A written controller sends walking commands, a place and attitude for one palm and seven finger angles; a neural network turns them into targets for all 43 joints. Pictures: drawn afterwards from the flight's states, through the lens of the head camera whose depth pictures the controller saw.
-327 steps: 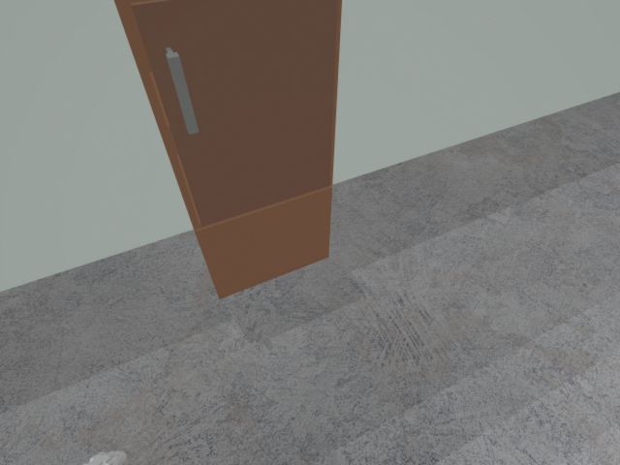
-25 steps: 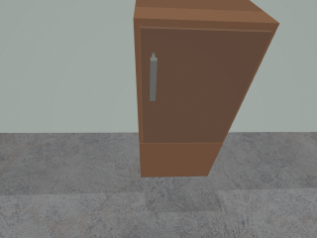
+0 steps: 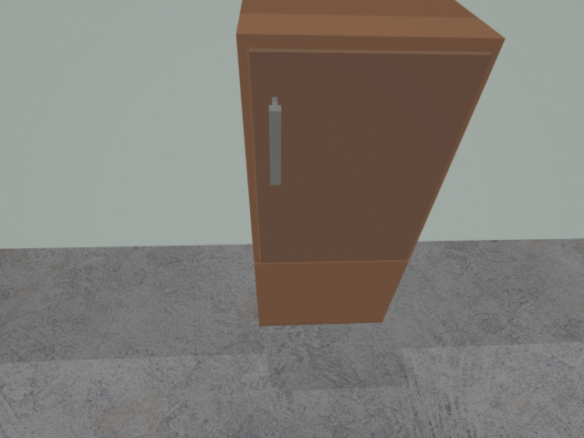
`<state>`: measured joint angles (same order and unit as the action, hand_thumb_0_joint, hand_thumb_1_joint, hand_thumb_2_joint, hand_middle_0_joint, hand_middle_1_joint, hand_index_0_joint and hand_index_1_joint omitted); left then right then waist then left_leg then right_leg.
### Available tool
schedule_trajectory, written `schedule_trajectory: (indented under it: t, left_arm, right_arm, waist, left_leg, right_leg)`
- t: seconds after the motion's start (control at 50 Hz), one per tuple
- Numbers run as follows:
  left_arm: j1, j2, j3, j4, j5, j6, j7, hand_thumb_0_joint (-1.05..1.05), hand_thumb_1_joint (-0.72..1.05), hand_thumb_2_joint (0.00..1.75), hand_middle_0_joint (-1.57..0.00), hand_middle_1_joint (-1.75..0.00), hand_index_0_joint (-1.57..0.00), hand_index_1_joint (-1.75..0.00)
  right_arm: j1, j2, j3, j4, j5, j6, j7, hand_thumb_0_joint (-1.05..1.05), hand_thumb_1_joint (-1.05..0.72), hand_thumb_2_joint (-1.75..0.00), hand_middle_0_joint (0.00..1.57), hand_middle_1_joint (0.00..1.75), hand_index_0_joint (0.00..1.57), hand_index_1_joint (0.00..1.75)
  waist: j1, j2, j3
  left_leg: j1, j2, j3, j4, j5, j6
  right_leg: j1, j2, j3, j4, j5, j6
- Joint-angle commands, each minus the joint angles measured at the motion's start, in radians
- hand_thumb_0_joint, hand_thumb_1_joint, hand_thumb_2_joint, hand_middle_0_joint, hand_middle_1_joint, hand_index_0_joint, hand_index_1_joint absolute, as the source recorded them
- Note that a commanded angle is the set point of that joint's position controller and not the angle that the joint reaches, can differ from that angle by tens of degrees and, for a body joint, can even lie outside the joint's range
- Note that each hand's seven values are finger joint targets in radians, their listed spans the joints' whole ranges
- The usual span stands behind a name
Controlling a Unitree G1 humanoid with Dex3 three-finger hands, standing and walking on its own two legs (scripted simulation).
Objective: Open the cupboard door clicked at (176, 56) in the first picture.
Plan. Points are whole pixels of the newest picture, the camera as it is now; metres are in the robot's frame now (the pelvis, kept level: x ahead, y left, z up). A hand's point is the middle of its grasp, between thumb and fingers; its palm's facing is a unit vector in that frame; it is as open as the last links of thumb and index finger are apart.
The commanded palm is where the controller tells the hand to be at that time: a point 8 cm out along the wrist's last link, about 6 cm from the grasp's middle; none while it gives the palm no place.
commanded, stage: look again from close up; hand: left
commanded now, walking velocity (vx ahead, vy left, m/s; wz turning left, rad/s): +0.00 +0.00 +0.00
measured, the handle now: (275, 142) +0.63 +0.07 +0.08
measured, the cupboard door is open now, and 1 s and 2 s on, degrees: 0 0 0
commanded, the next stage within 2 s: shuffle to correct the standing spot in 0.20 s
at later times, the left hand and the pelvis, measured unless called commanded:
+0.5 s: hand out of the picture -0.02 +0.13 -0.18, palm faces +0.06 -0.99 -0.13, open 7.4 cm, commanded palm none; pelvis +0.02 -0.01 +0.00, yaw +1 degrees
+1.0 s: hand out of the picture +0.07 +0.08 -0.18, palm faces +0.08 -0.99 -0.13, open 7.3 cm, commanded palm none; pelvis +0.09 -0.08 +0.00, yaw +3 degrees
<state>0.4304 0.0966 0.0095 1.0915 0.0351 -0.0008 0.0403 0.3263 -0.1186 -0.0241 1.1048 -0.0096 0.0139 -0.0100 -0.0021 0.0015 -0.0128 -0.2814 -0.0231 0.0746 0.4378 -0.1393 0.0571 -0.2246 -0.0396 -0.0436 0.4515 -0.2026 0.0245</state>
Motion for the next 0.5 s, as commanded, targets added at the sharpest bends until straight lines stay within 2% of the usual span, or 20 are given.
schedule_trajectory:
  t: [0.0, 0.08, 0.2, 0.28, 0.34, 0.42, 0.48]
  left_arm:
    - [0.104, 0.07, 0.012, -0.019, -0.004, -0.014, 0.008, 0.0, 0.9, 0.9, -0.2, -0.3, -0.2, -0.3]
    - [0.092, 0.07, 0.011, -0.024, -0.007, -0.018, 0.008, 0.0, 0.9, 0.9, -0.2, -0.3, -0.2, -0.3]
    - [0.077, 0.065, 0.009, -0.025, -0.01, -0.019, 0.008, 0.0, 0.9, 0.9, -0.2, -0.3, -0.2, -0.3]
    - [0.076, 0.063, 0.008, -0.019, -0.009, -0.017, 0.008, 0.0, 0.9, 0.9, -0.2, -0.3, -0.2, -0.3]
    - [0.091, 0.053, 0.009, -0.008, -0.006, -0.012, 0.004, 0.0, 0.9, 0.9, -0.2, -0.3, -0.2, -0.3]
    - [0.114, 0.043, 0.024, -0.017, 0.008, 0.013, -0.01, 0.0, 0.9, 0.9, -0.2, -0.3, -0.2, -0.3]
    - [0.138, 0.039, 0.032, -0.027, 0.008, 0.024, -0.02, 0.0, 0.9, 0.9, -0.2, -0.3, -0.2, -0.3]
  right_arm:
    - [0.055, -0.083, -0.014, -0.027, -0.003, -0.015, -0.01, 0.0, -0.9, -0.9, 0.2, 0.3, 0.2, 0.3]
    - [0.064, -0.071, -0.011, -0.024, -0.002, -0.017, -0.01, 0.0, -0.9, -0.9, 0.2, 0.3, 0.2, 0.3]
    - [0.071, -0.065, -0.007, -0.015, -0.002, -0.02, -0.012, 0.0, -0.9, -0.9, 0.2, 0.3, 0.2, 0.3]
    - [0.066, -0.065, -0.005, -0.012, -0.002, -0.021, -0.013, 0.0, -0.9, -0.9, 0.2, 0.3, 0.2, 0.3]
    - [0.07, -0.074, -0.014, -0.008, -0.006, -0.019, -0.016, 0.0, -0.9, -0.9, 0.2, 0.3, 0.2, 0.3]
    - [0.047, -0.127, -0.041, -0.02, -0.015, -0.005, -0.024, 0.0, -0.9, -0.9, 0.2, 0.3, 0.2, 0.3]
    - [0.032, -0.144, -0.054, -0.032, -0.016, -0.006, -0.032, 0.0, -0.9, -0.9, 0.2, 0.3, 0.2, 0.3]
  waist:
    - [0.005, -0.001, 0.132]
    - [0.002, -0.039, 0.12]
    - [0.0, 0.007, 0.114]
    - [0.007, 0.003, 0.123]
    - [0.003, 0.01, 0.109]
    - [0.015, 0.077, 0.141]
    - [0.023, 0.081, 0.113]
  left_leg:
    - [-0.06, 0.114, -0.166, -0.161, -0.301, -0.027]
    - [-0.044, 0.107, -0.152, -0.13, -0.244, -0.028]
    - [-0.034, 0.113, -0.155, -0.137, -0.233, -0.029]
    - [-0.052, 0.117, -0.165, -0.153, -0.25, -0.028]
    - [-0.053, 0.14, -0.207, -0.198, -0.37, -0.017]
    - [-0.156, 0.202, -0.296, -0.287, -0.569, 0.019]
    - [-0.141, 0.215, -0.31, -0.284, -0.525, 0.031]
  right_leg:
    - [-0.081, -0.048, 0.086, -0.118, -0.174, -0.038]
    - [-0.082, -0.058, 0.103, -0.133, -0.174, -0.043]
    - [-0.072, -0.053, 0.095, -0.125, -0.142, -0.044]
    - [-0.049, -0.049, 0.083, -0.114, -0.115, -0.041]
    - [-0.038, -0.023, 0.039, -0.083, -0.166, -0.03]
    - [-0.01, 0.026, -0.027, 0.031, -0.192, -0.027]
    - [0.011, 0.032, -0.032, 0.041, -0.152, -0.036]
